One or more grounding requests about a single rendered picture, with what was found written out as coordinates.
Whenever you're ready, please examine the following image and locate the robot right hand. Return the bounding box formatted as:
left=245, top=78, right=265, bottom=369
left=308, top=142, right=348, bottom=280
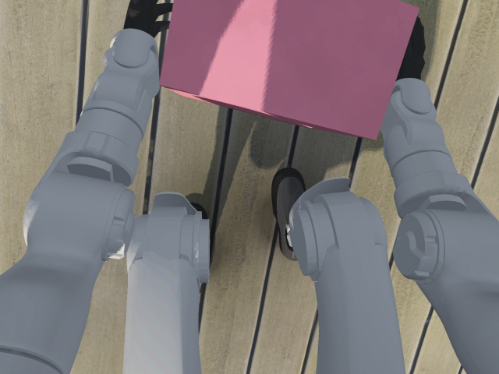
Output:
left=395, top=17, right=426, bottom=82

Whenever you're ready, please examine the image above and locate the right robot forearm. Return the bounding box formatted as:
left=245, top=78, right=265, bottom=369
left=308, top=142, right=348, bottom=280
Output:
left=380, top=78, right=497, bottom=219

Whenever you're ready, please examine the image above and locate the robot left hand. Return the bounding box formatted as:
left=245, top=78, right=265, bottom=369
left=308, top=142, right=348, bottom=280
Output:
left=123, top=0, right=173, bottom=38

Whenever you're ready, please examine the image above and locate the left robot thigh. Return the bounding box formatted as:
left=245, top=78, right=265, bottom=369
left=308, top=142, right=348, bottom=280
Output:
left=122, top=206, right=210, bottom=374

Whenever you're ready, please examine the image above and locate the robot right foot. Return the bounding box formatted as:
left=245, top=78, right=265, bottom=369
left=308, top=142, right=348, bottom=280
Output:
left=271, top=168, right=306, bottom=261

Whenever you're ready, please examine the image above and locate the left robot upper arm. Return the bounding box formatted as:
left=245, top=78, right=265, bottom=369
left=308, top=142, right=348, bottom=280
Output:
left=0, top=171, right=136, bottom=374

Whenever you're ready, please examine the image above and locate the left robot forearm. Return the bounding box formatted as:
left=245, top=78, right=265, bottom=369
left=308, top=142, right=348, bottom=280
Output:
left=23, top=28, right=160, bottom=245

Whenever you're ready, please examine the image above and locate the carton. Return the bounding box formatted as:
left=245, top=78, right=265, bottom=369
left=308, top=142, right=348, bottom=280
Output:
left=159, top=0, right=419, bottom=140

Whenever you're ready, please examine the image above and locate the right robot upper arm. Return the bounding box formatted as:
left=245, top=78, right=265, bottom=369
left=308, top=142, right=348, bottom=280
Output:
left=393, top=208, right=499, bottom=374

